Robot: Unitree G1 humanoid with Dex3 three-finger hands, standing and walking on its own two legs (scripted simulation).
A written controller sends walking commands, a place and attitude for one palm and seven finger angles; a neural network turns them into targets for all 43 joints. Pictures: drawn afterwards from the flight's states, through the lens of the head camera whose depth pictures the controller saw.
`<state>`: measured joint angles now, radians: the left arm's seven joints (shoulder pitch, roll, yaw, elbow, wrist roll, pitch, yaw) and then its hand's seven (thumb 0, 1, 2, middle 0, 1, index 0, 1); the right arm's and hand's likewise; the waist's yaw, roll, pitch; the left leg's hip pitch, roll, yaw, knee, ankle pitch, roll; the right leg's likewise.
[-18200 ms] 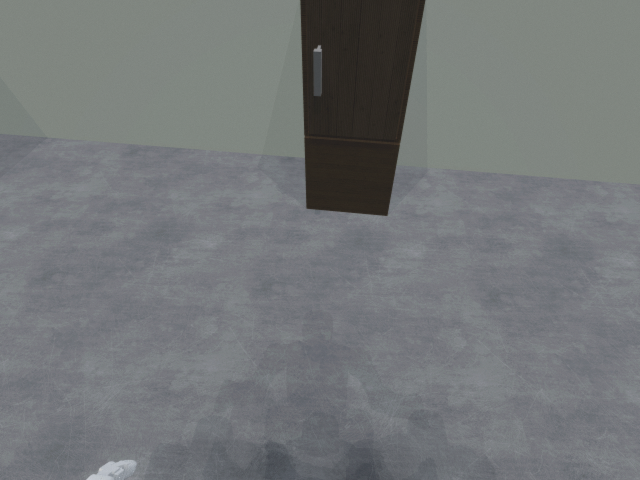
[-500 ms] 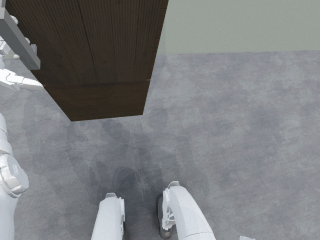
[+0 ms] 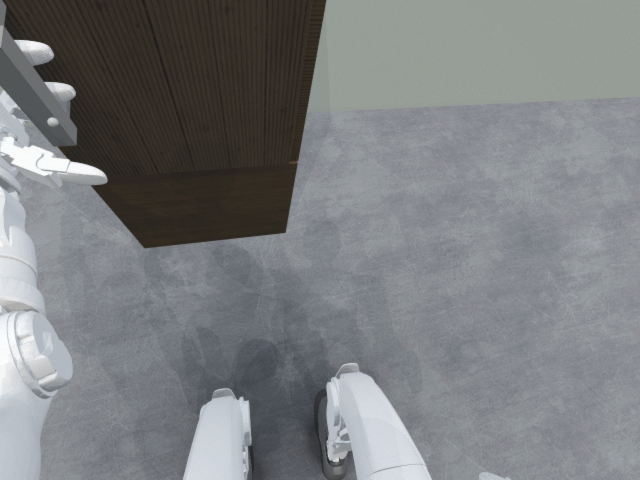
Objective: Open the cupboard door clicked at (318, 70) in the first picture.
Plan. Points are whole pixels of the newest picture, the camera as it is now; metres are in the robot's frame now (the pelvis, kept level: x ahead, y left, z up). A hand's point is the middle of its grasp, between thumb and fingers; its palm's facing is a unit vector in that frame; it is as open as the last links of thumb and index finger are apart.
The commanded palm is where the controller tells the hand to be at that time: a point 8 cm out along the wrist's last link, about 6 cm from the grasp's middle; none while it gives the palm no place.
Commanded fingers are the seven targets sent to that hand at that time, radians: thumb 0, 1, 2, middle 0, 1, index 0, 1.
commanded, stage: slide the fingers in behind the handle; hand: left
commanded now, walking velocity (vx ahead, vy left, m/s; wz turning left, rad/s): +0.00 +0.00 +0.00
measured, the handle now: (33, 79) +0.57 +0.27 +0.04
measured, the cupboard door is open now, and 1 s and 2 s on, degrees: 0 0 38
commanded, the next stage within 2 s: close the thumb around the handle in 0.24 s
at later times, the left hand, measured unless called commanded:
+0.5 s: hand (56, 121) +0.52 +0.25 +0.04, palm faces +0.06 -1.00 -0.02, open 13.4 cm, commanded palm +0.50 +0.28 +0.04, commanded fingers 0.00 0.00 0.52 -0.34 -1.25 -0.34 -1.25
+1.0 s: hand (54, 124) +0.51 +0.25 +0.04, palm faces +0.05 -1.00 -0.02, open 6.1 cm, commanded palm +0.50 +0.28 +0.04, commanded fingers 0.00 0.90 0.90 -0.40 -1.35 -0.40 -1.35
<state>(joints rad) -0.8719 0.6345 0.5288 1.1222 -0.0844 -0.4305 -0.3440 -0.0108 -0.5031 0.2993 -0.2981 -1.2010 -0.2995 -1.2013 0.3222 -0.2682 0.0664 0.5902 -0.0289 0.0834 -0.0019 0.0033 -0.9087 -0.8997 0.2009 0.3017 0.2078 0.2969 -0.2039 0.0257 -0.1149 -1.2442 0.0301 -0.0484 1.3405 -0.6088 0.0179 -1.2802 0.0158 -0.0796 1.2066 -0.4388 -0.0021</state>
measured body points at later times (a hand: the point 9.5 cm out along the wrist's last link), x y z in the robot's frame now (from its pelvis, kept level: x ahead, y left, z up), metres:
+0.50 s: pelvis +0.00 +0.00 +0.00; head +0.18 +0.04 +0.41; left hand +0.51 +0.30 +0.04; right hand +0.02 -0.27 -0.10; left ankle +0.00 +0.10 -0.61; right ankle +0.06 -0.13 -0.61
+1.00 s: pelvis +0.00 +0.00 +0.00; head +0.18 +0.04 +0.41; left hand +0.51 +0.30 +0.04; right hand +0.03 -0.27 -0.10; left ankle +0.00 +0.10 -0.61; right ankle +0.06 -0.13 -0.61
